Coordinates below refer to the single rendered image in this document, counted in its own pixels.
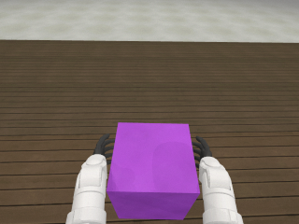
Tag carton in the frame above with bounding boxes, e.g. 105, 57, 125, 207
107, 122, 200, 220

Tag robot left hand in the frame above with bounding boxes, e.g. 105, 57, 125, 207
93, 133, 116, 165

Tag right robot forearm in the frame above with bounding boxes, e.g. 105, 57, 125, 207
198, 156, 244, 224

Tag left robot forearm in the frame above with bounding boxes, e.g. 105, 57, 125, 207
65, 154, 107, 224

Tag robot right hand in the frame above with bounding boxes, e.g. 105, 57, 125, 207
192, 135, 212, 169

